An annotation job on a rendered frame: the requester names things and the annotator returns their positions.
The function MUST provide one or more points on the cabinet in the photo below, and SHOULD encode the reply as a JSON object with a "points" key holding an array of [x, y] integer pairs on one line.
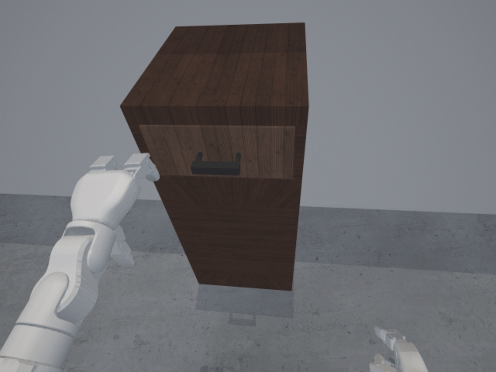
{"points": [[235, 231]]}

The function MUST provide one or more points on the drawer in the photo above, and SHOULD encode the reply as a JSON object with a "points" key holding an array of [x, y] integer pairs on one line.
{"points": [[266, 151]]}

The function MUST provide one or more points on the right robot hand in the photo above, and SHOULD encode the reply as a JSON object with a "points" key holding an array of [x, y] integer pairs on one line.
{"points": [[406, 356]]}

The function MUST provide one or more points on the handle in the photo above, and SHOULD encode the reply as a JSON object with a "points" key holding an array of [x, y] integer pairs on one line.
{"points": [[216, 167]]}

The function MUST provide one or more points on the robot left forearm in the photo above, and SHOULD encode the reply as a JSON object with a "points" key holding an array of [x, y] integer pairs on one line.
{"points": [[44, 332]]}

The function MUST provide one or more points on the left robot hand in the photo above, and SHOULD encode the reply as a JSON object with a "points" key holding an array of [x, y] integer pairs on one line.
{"points": [[106, 194]]}

